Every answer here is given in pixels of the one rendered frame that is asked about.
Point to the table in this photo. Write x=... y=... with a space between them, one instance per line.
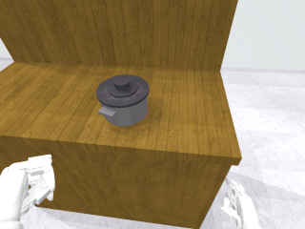
x=166 y=169

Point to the lid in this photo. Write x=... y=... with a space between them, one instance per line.
x=109 y=96

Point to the left robot hand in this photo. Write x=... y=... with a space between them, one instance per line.
x=14 y=185

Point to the right robot hand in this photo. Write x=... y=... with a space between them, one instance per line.
x=243 y=210

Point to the knob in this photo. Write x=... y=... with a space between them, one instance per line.
x=121 y=82

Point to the pot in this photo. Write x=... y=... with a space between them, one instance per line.
x=127 y=116

